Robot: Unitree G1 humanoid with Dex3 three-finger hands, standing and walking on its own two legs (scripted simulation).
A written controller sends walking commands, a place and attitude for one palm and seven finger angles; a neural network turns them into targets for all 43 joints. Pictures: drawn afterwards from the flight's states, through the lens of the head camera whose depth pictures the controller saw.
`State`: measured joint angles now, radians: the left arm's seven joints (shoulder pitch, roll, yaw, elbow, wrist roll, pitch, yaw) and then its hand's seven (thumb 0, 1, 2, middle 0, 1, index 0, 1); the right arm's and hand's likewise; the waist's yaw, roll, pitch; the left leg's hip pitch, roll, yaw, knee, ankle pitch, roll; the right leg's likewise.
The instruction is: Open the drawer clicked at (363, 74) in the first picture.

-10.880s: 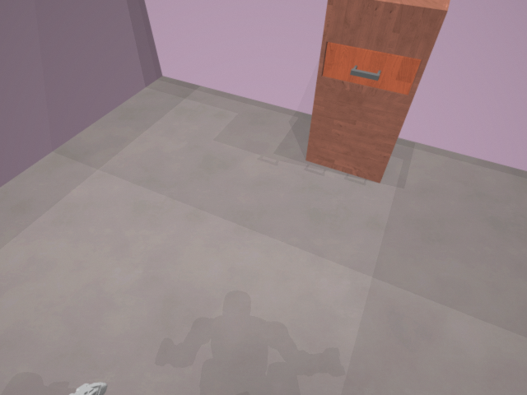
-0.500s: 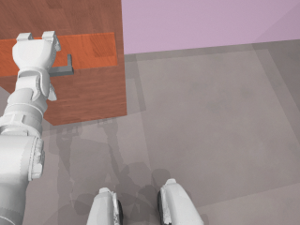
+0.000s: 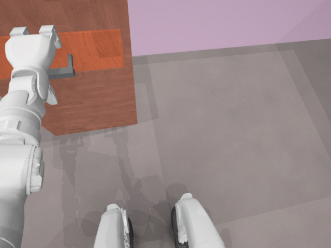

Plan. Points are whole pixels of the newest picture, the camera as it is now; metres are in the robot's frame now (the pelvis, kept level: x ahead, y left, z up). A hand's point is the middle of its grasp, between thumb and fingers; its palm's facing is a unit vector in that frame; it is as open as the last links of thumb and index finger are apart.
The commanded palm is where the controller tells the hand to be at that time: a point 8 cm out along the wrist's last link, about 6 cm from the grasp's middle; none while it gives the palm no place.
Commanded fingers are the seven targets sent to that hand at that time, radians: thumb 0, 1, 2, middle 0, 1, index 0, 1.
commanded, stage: move the hooked fingers above the handle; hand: left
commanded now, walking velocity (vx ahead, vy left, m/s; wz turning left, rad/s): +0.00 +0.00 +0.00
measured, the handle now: (50, 67) +0.59 +0.24 -0.05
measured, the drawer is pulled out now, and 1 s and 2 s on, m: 0.00 0.00 0.00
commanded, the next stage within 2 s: lower the fingers behind the handle in 1.24 s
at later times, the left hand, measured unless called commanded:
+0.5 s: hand (37, 71) +0.55 +0.25 -0.01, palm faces -0.06 -0.03 -1.00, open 13.8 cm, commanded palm +0.55 +0.21 +0.05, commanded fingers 0.00 -0.50 0.30 -0.30 -1.20 -0.30 -1.20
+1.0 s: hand (42, 68) +0.55 +0.23 +0.00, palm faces -0.06 -0.03 -1.00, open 13.8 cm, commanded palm +0.55 +0.22 +0.05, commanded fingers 0.00 -0.50 0.30 -0.30 -1.20 -0.30 -1.20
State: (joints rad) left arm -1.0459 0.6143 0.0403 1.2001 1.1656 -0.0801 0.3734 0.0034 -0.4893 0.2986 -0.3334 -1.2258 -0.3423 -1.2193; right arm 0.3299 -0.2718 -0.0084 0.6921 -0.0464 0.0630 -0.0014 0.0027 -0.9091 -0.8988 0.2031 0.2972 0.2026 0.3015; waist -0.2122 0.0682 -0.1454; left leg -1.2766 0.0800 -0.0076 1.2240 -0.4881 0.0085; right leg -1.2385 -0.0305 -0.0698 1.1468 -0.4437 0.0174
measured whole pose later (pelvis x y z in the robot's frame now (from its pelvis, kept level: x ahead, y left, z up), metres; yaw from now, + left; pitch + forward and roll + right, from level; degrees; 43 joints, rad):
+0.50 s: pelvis +0.00 +0.01 +0.00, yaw +0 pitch +32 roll -5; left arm -1.03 0.63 0.03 1.17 1.15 -0.09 0.34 0.00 -0.49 0.30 -0.32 -1.21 -0.34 -1.20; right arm 0.36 -0.25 -0.02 0.72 -0.05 0.04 0.00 0.00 -0.91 -0.90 0.20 0.30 0.20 0.30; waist -0.20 0.07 -0.15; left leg -1.30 0.07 -0.02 1.25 -0.50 0.01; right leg -1.25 -0.03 -0.08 1.15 -0.45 0.03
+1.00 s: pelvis +0.01 +0.01 +0.01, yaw +0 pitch +30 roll -4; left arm -1.00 0.58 0.03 1.19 1.15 -0.08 0.38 0.00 -0.49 0.30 -0.33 -1.21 -0.33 -1.20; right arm 0.35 -0.26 -0.01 0.71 -0.05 0.07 0.01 0.00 -0.91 -0.90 0.20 0.30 0.20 0.30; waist -0.20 0.07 -0.15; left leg -1.22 0.08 0.00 1.19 -0.50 0.02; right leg -1.18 -0.03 -0.06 1.10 -0.45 0.03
